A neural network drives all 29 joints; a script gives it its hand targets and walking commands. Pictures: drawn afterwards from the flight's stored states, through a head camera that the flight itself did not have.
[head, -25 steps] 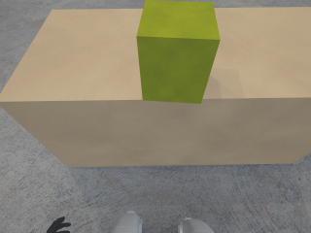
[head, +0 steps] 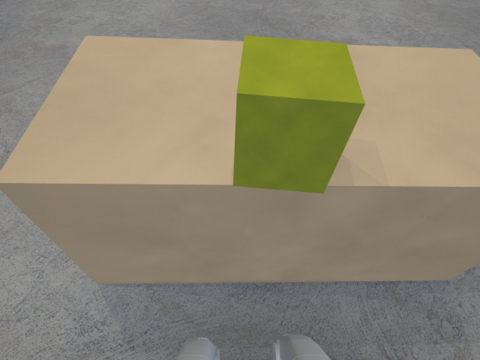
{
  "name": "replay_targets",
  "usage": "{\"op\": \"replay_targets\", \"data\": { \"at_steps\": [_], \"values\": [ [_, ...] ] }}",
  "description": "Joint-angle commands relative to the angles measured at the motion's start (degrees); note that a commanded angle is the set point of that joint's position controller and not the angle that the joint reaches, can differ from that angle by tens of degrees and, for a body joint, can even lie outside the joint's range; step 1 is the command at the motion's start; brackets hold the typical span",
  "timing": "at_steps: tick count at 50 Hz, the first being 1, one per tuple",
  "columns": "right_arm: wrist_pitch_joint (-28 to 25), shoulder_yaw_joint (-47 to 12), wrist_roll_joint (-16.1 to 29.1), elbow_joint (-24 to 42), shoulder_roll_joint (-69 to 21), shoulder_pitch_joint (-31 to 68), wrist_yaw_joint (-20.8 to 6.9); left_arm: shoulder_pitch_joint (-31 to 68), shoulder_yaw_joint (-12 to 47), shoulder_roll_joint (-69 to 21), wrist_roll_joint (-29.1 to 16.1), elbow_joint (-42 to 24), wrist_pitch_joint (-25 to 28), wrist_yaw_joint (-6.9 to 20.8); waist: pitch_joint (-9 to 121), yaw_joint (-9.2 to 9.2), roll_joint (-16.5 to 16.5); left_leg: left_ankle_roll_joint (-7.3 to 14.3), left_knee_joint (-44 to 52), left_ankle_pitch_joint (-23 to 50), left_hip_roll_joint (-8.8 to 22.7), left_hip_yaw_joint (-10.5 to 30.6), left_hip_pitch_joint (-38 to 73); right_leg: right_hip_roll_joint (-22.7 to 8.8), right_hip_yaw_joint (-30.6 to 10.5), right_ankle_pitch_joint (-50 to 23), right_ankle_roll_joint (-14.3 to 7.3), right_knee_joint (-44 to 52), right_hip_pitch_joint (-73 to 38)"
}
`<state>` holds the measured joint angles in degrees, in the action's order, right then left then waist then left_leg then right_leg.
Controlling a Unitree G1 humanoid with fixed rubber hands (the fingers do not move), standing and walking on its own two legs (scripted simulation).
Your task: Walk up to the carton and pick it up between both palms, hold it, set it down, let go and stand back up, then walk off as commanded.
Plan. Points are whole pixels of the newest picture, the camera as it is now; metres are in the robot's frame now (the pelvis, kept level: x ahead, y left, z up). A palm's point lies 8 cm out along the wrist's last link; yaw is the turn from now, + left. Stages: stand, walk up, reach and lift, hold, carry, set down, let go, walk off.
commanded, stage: walk up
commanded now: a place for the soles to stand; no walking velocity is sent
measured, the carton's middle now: (286, 119) +0.58 -0.06 +0.06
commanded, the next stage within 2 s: none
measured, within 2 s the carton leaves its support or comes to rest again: neither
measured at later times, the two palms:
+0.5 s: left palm (134, 347) +0.16 +0.21 -0.11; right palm out of the picture +0.15 -0.40 -0.12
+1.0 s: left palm (127, 343) +0.17 +0.22 -0.12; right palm (466, 337) +0.19 -0.39 -0.10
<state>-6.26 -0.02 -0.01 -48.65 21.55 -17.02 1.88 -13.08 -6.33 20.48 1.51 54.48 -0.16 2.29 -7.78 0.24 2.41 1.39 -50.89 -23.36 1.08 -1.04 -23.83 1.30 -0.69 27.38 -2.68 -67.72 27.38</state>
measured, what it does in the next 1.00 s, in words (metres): walks ahead: right foot, then left foot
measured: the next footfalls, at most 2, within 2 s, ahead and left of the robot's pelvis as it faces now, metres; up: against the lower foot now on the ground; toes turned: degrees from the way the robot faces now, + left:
right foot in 0.34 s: +0.18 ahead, -0.18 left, +0.00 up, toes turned -1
left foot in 0.80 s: +0.22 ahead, +0.06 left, +0.00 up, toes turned +3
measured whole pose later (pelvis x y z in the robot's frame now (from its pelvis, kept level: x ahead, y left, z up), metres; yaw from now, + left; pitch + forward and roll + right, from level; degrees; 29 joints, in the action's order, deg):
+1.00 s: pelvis +0.10 -0.09 -0.01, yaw +4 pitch -4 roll +0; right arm -3.5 0.0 0.0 -48.7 21.6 -15.7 3.1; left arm -7.6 -6.3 20.2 0.5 55.2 0.2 0.8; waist -8.7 0.3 1.4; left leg -0.8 -52.2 -21.2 0.5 2.5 -26.6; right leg -0.9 5.7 25.1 -3.5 -52.8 22.5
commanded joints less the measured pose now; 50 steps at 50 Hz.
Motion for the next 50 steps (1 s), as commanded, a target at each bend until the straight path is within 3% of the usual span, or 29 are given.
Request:
{"op": "replay_targets", "data": {
  "at_steps": [1,7,10,12,13,14,15,16,17,18,19,21,22,23,26,31,35,37,38,39,40,41,42,44,46,47,48,49,50],
  "values": [
    [-2.3,7.8,-0.3,0.0,19.3,-9.0,2.2,-0.1,-3.5,14.3,-0.3,-5.4,1.0,0.7,8.4,-1.81,-7.1,7.2,25.0,11.3,15.6,28.4,18.6,-5.8,-5.0,-4.4,1.7,-1.9,15.2],
    [-2.3,8.2,-0.2,0.9,21.7,-9.9,3.6,6.9,-3.5,14.0,1.1,-10.1,0.5,0.9,9.3,-2.79,-6.6,13.3,20.8,14.7,19.3,27.7,19.9,-8.5,-4.2,-4.3,2.2,2.5,21.0],
    [-2.4,8.2,-0.7,1.6,22.6,-7.0,4.1,8.6,-3.7,14.2,0.9,-11.5,0.8,1.2,8.7,-2.02,-6.9,13.9,19.5,16.4,20.3,26.3,15.1,-9.3,-4.4,-4.2,1.9,5.7,18.5],
    [-2.3,7.9,-0.6,2.3,22.6,-4.0,4.1,8.0,-3.8,14.3,0.4,-11.4,1.5,1.2,10.1,-0.93,-7.3,12.9,16.8,20.8,19.5,23.2,10.7,-8.9,-3.9,-5.0,1.4,10.3,11.7],
    [-2.2,7.6,-0.7,2.4,22.2,-1.9,4.0,6.8,-3.9,13.9,0.1,-11.0,1.9,1.1,11.7,0.27,-8.5,11.7,15.0,22.5,18.1,20.8,8.2,-8.1,-3.0,-4.7,0.8,13.7,5.8],
    [-1.9,7.1,-0.7,2.9,21.7,1.3,3.8,3.2,-4.0,13.1,-0.2,-9.7,2.3,0.9,13.3,3.07,-9.5,9.6,11.4,25.8,16.1,17.0,4.3,-7.0,-1.1,-6.1,0.0,20.0,-3.0],
    [-1.4,6.3,-0.7,2.9,19.5,3.4,3.6,-4.1,-4.6,13.1,-0.3,-7.0,2.6,0.5,16.7,7.17,-7.0,6.6,2.4,26.8,12.6,11.6,-1.5,-5.4,-0.1,-7.7,-1.0,27.8,-16.7],
    [-0.9,4.9,-0.8,2.3,14.5,1.7,3.3,-12.3,-6.0,15.5,0.1,-4.3,3.1,-0.4,19.5,11.33,2.8,3.0,-16.4,24.5,7.1,6.9,-7.9,-4.8,-4.7,-4.9,-1.0,33.5,-27.9],
    [-0.8,2.5,-0.1,2.6,7.9,-1.2,2.9,-10.8,-6.2,19.2,0.5,-4.9,3.5,-1.1,15.5,9.19,19.0,-0.3,-28.0,-6.7,-3.5,3.9,-22.3,-15.1,-22.6,-12.1,-2.5,37.9,-28.3],
    [0.2,3.4,0.1,3.5,12.3,-0.1,3.3,-5.4,-5.8,20.5,-0.5,-7.2,3.1,-1.1,12.7,6.22,10.6,0.6,-28.3,-10.5,-3.7,6.1,-26.9,-21.3,-38.0,-1.6,-5.5,46.8,-22.8],
    [0.8,5.1,0.3,2.4,16.6,0.4,3.3,-3.2,-5.9,21.5,-1.5,-8.3,2.9,-1.1,11.7,5.95,6.2,0.9,-29.6,-9.9,-2.6,7.2,-24.3,-23.6,-43.4,4.7,-5.4,53.1,-19.4],
    [1.1,5.5,-0.2,1.4,17.2,1.9,2.5,-0.5,-5.1,19.2,-1.1,-7.4,2.9,-1.7,5.1,4.58,3.6,0.3,-28.1,-4.7,0.9,4.5,-24.8,-21.7,-36.1,3.1,-4.9,50.3,-15.6],
    [1.4,5.3,-0.1,0.2,15.9,-0.2,2.1,1.0,-4.5,17.7,-1.3,-7.3,3.2,-1.9,3.1,2.87,3.0,0.3,-25.5,-0.6,1.8,5.8,-22.7,-19.4,-29.9,2.6,-3.1,49.2,-12.6],
    [1.6,5.3,-0.1,-0.3,15.4,-1.6,1.6,1.8,-3.9,16.6,-1.1,-7.4,3.4,-1.9,1.5,2.02,3.8,0.4,-23.0,1.7,1.8,6.1,-20.5,-18.0,-26.8,4.0,-1.7,49.8,-10.1],
    [2.5,5.6,-0.5,-0.6,15.1,-0.3,1.2,1.8,-3.4,16.7,-1.0,-7.2,3.8,-2.2,-0.1,1.94,2.8,-0.2,-18.3,4.6,1.4,6.3,-16.5,-17.0,-23.9,3.7,-1.4,50.6,-8.2],
    [3.0,5.5,-0.3,-0.9,14.5,1.4,1.4,1.2,-3.1,16.6,-1.2,-6.3,4.1,-2.8,0.7,2.26,2.3,-0.7,-13.1,3.4,1.5,6.1,-13.4,-17.5,-20.4,-6.6,-2.3,47.0,-10.1],
    [2.4,5.2,-0.3,-0.3,14.2,3.5,1.7,1.0,-2.5,17.0,-0.8,-5.6,3.4,-2.9,3.6,2.58,3.2,0.3,-5.0,-4.5,2.3,3.3,-9.5,-19.8,-19.7,-17.4,-7.2,40.0,-11.1],
    [1.5,5.3,-0.5,-0.9,13.8,1.2,1.8,3.5,-2.0,16.8,-1.0,-6.1,2.9,-2.7,6.7,0.68,3.2,1.3,2.9,-2.2,1.4,1.5,-1.4,-18.6,-15.3,-24.7,-7.8,34.2,-8.4],
    [0.9,5.3,-0.5,-2.2,13.1,-2.3,1.8,6.1,-1.5,15.9,-1.4,-6.6,2.5,-2.5,8.7,-1.75,1.6,2.1,10.3,5.2,0.4,0.8,6.7,-16.8,-11.6,-26.6,-7.0,29.7,-4.4],
    [0.4,5.6,-0.9,-2.8,13.5,-4.5,2.0,6.6,-0.8,13.7,-1.5,-7.0,2.2,-2.3,11.1,-2.83,-1.0,3.0,14.5,11.6,0.7,3.6,12.0,-14.4,-7.8,-27.5,-4.7,24.5,-2.6],
    [0.0,6.5,-1.8,-2.4,16.7,-5.6,2.4,5.8,-0.3,11.1,-2.0,-7.5,2.0,-2.4,15.3,-2.75,-10.4,5.6,17.1,17.3,7.4,16.1,17.1,-10.9,-3.7,-24.7,-1.6,14.6,1.3],
    [0.0,6.5,-1.8,-0.6,20.6,-2.9,2.4,6.3,-0.6,10.0,-2.1,-7.6,1.5,-2.6,14.9,-2.19,-16.4,11.7,22.8,18.1,16.9,35.6,11.7,-3.5,0.3,-4.7,1.7,8.7,4.2],
    [0.3,6.4,-1.4,-0.4,21.3,-0.3,2.3,6.6,-1.5,12.9,-1.8,-5.8,0.6,-2.9,12.5,-1.79,-16.3,16.2,24.4,12.0,19.2,40.7,7.0,-2.9,-2.5,10.8,1.9,6.7,2.4],
    [0.7,5.4,-1.7,-0.1,19.5,4.7,2.6,5.5,-1.3,12.8,-1.9,-4.1,0.5,-2.4,7.8,0.29,-12.6,14.9,23.1,6.2,15.9,34.4,1.3,-3.7,-3.0,10.2,0.9,11.1,0.4],
    [1.6,4.7,-1.6,0.4,17.9,8.4,2.4,2.3,-1.5,11.8,-1.2,-1.8,0.9,-2.0,7.8,2.81,-12.6,10.9,19.7,6.2,12.5,27.8,-5.9,-4.1,-1.8,0.7,-0.3,21.7,-8.9],
    [1.9,4.2,-1.3,0.7,16.5,9.1,2.2,1.3,-1.7,12.3,-0.7,-1.2,1.3,-2.0,8.7,3.64,-9.6,8.2,15.5,6.4,9.5,22.9,-8.9,-6.1,-5.5,-0.2,-0.8,28.4,-12.6],
    [2.1,3.8,-0.9,0.9,14.7,9.7,2.1,1.6,-2.2,14.4,-0.2,-0.9,1.6,-2.1,8.5,3.71,-3.3,4.6,7.8,6.2,4.9,14.3,-13.6,-11.0,-12.1,0.9,-1.8,36.6,-16.5],
    [2.4,3.9,-0.6,0.4,13.9,8.5,2.2,2.8,-2.9,17.0,-0.1,-1.3,2.2,-2.3,7.5,2.95,1.9,2.2,-1.4,5.7,-0.2,5.2,-14.5,-17.9,-21.3,4.2,-3.8,43.5,-14.9],
    [3.0,4.6,-0.6,-0.2,15.0,7.0,2.2,5.3,-3.0,18.4,-0.2,-2.0,2.4,-2.5,5.9,2.25,1.8,1.7,-4.5,-6.0,0.0,2.3,-12.7,-23.3,-25.5,6.2,-6.9,46.6,-10.4]
  ]
}}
